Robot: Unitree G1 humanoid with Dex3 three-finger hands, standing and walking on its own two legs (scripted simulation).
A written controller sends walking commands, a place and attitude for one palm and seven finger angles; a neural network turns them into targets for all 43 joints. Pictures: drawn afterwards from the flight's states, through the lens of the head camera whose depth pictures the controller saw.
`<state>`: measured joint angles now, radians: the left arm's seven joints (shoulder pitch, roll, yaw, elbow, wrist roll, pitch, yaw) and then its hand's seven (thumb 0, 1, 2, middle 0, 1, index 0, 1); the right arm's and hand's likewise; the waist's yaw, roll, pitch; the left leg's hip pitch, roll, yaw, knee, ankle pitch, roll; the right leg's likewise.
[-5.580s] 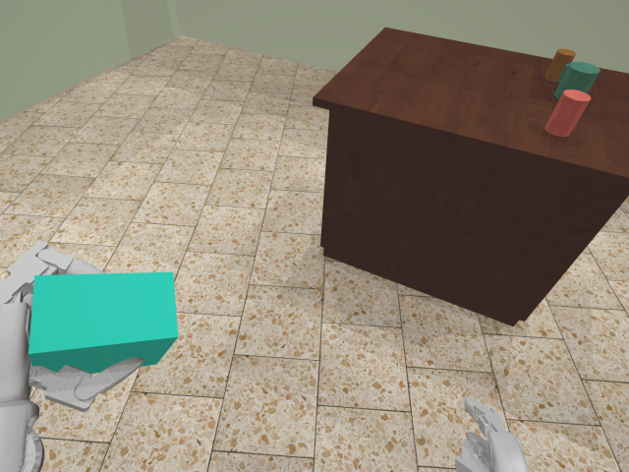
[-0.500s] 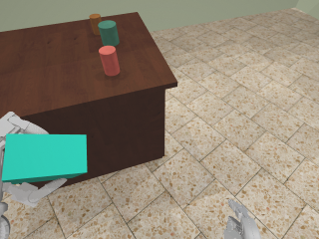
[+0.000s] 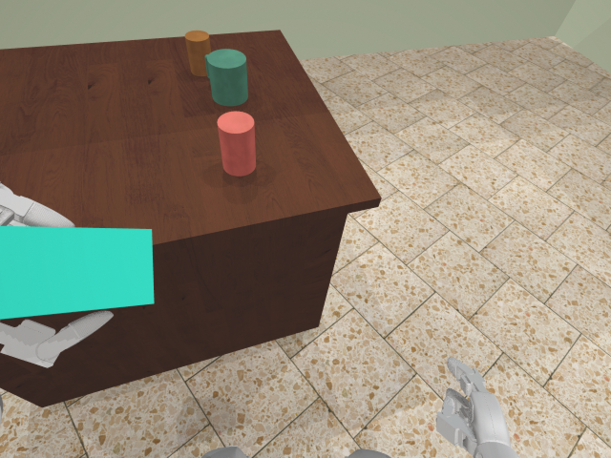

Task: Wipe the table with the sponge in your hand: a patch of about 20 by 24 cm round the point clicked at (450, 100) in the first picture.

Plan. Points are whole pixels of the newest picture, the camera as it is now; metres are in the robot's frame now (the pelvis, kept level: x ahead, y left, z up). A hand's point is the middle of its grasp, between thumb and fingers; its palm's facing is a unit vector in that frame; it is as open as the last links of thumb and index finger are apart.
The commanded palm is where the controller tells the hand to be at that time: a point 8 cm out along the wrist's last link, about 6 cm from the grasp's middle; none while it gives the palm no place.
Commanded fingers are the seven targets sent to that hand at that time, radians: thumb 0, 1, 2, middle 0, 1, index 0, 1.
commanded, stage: take the last steps up to it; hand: left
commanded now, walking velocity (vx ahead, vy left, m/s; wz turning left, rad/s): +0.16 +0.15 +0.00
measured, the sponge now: (91, 274) +0.25 +0.22 +0.17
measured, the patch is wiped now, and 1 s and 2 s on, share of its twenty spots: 0.00 0.00 0.00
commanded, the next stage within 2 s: come to a stop and stand still in 0.04 s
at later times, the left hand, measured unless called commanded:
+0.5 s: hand (74, 269) +0.25 +0.24 +0.17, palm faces +0.37 -0.85 -0.38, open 10.7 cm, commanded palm +0.19 +0.29 +0.19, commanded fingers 0.00 0.10 1.30 -1.20 -1.60 -1.20 -1.60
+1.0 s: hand out of the picture +0.18 +0.34 +0.16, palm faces +0.39 -0.82 -0.42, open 10.7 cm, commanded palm +0.12 +0.36 +0.19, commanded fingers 0.00 0.10 1.30 -1.20 -1.60 -1.20 -1.60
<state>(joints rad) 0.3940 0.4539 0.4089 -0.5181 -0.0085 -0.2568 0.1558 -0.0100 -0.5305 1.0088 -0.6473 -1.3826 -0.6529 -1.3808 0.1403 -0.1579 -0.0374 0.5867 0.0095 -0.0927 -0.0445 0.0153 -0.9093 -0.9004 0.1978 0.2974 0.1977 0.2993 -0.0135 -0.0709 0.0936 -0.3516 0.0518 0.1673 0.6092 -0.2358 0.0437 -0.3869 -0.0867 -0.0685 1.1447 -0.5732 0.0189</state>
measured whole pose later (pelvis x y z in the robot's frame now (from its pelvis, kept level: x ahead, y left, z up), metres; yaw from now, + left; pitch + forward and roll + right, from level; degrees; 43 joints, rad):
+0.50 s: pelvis +0.03 +0.01 +0.01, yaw +0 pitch -1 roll +1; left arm 0.45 0.33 0.30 -0.46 -0.02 -0.16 0.15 -0.01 -0.53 1.01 -0.65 -1.38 -0.65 -1.38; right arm 0.18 -0.22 0.02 0.62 0.00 -0.07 -0.06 0.02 -0.91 -0.90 0.20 0.30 0.20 0.30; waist -0.01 -0.01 0.04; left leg -0.30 0.02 0.03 0.70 -0.40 -0.02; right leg -0.26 0.00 -0.14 0.55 -0.27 -0.08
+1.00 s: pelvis -0.04 +0.08 +0.01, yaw -1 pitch -5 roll +0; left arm 0.36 0.39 0.35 -0.36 0.01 -0.22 0.08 -0.01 -0.53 1.01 -0.65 -1.38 -0.66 -1.38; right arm 0.25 -0.13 0.05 0.58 -0.02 -0.14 0.00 0.02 -0.90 -0.90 0.20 0.30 0.20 0.30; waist 0.06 -0.04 0.10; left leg -0.20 -0.06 0.07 0.44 -0.16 0.07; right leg -0.27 -0.03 -0.01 0.55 -0.30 -0.01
